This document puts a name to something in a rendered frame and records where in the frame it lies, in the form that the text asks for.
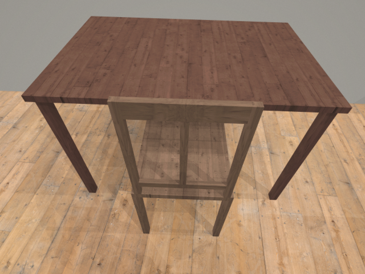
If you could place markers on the table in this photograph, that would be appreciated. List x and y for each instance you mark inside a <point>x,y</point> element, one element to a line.
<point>188,59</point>

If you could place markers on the chair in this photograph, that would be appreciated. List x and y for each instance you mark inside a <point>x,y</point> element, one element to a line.
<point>184,153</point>

